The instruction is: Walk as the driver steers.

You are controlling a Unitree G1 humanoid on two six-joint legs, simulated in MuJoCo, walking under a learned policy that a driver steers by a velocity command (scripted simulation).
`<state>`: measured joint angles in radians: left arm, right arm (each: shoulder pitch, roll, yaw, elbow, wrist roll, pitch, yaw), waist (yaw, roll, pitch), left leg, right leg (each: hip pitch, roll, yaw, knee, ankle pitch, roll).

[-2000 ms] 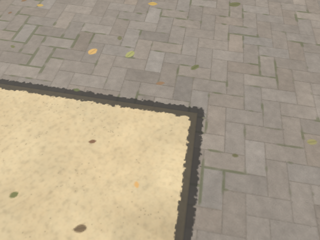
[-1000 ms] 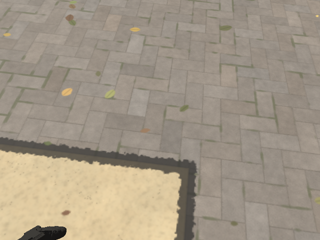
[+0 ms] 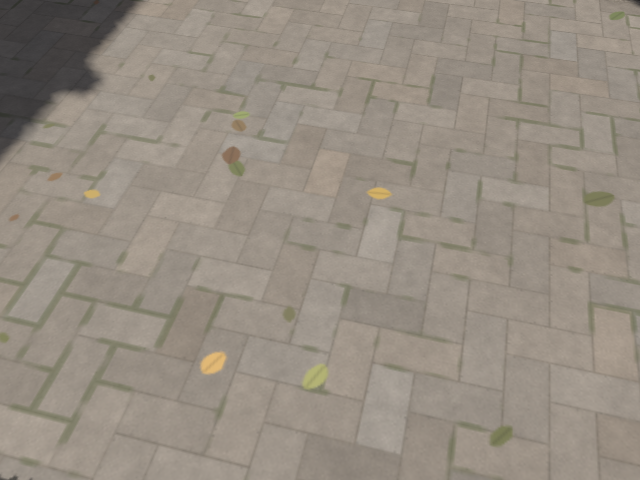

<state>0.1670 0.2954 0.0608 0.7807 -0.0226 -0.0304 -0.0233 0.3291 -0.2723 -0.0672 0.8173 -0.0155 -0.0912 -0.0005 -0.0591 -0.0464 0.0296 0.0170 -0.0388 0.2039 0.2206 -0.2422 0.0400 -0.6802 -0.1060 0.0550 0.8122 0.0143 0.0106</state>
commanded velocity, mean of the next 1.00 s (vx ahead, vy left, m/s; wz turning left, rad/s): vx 0.50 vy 0.00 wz -0.41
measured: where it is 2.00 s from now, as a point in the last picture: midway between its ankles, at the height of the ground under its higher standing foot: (419, 235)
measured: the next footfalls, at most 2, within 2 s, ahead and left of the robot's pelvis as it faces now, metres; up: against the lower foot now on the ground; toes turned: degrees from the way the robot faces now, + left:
right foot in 0.18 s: +0.27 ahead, -0.13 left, +0.00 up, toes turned -9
left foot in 0.66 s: +0.60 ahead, +0.00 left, +0.00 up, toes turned -25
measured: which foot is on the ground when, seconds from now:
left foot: down 0.00-0.20, up 0.22-0.64, down 0.66-1.00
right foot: up 0.00-0.16, down 0.18-0.68, up 0.70-1.00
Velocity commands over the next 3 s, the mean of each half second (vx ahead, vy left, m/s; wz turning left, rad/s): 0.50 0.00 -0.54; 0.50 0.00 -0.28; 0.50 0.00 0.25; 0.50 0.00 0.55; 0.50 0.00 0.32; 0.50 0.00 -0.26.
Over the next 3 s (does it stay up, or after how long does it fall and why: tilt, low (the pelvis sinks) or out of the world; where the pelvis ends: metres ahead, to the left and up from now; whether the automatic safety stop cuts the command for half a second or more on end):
stays up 1.60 -0.18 0.00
